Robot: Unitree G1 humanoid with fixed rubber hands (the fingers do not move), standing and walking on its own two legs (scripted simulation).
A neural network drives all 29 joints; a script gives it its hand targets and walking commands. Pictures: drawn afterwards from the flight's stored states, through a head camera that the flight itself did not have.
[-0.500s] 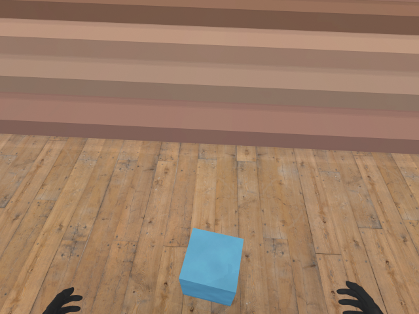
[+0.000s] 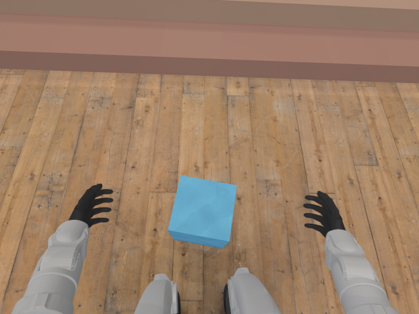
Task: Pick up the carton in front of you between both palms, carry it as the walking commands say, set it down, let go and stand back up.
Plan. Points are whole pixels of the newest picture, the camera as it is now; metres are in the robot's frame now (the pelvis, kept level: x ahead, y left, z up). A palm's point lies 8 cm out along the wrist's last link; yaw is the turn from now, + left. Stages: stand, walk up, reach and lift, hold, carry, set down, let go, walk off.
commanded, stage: reach and lift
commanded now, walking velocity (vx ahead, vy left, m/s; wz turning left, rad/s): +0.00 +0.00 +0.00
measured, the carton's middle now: (202, 214) +0.42 -0.02 -0.58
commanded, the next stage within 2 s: none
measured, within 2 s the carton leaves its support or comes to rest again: neither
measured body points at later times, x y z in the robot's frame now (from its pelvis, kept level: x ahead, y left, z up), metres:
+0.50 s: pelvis -0.07 +0.01 -0.07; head +0.22 +0.02 +0.28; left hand +0.49 +0.17 -0.15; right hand +0.40 -0.21 -0.16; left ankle +0.03 +0.12 -0.67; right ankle +0.03 -0.12 -0.67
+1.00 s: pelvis -0.07 +0.01 -0.23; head +0.27 +0.02 +0.06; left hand +0.47 +0.17 -0.40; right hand +0.39 -0.22 -0.39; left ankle +0.03 +0.12 -0.67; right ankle +0.03 -0.13 -0.67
